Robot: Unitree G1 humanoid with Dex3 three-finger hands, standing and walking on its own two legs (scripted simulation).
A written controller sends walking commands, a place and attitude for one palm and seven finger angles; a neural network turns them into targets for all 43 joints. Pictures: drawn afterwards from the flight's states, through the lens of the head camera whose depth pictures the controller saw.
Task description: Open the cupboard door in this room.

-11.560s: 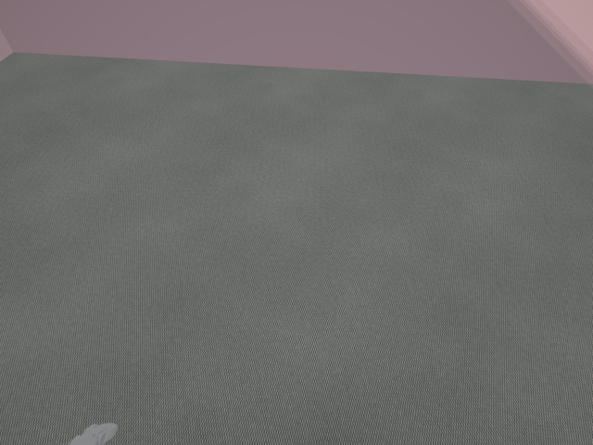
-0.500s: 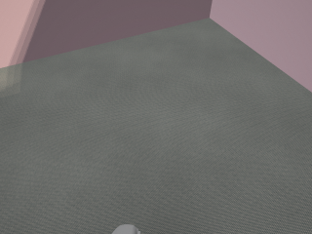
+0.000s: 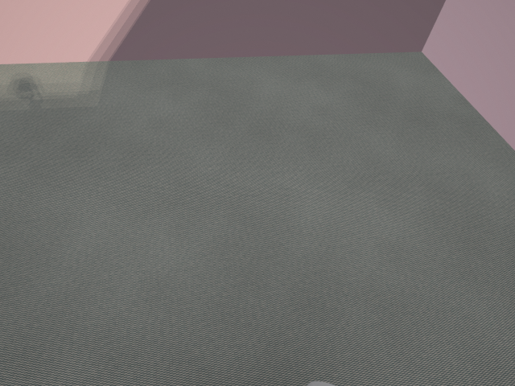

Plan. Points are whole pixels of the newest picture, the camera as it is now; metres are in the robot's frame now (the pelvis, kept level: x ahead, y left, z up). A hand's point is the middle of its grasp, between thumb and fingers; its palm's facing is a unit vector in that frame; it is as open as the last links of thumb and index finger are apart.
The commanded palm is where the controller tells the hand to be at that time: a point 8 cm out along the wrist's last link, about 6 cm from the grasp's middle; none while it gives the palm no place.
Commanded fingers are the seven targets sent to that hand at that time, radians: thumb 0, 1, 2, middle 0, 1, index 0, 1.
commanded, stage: turn or walk to find it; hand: left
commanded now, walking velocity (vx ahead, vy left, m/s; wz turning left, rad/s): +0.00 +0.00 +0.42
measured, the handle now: out of the picture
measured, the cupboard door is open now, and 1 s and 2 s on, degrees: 0 0 0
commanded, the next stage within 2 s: none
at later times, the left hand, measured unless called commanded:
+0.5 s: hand out of the picture -0.01 +0.16 -0.16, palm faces +0.26 -0.93 -0.25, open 7.4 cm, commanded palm none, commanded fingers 0.00 0.90 0.90 -0.20 -0.30 -0.20 -0.30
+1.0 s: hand out of the picture -0.04 +0.20 -0.16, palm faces +0.44 -0.85 -0.27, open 7.4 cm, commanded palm none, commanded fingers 0.00 0.90 0.90 -0.20 -0.30 -0.20 -0.30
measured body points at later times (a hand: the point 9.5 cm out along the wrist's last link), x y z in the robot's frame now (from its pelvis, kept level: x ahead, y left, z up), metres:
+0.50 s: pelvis -0.02 -0.04 +0.00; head +0.02 -0.05 +0.45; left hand -0.03 +0.21 -0.14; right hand +0.07 -0.28 -0.16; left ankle -0.08 +0.11 -0.69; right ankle +0.00 -0.14 -0.74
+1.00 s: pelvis -0.04 -0.04 -0.01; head -0.02 -0.04 +0.44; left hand -0.06 +0.24 -0.14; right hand +0.12 -0.22 -0.16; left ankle -0.08 +0.10 -0.74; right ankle +0.01 -0.14 -0.72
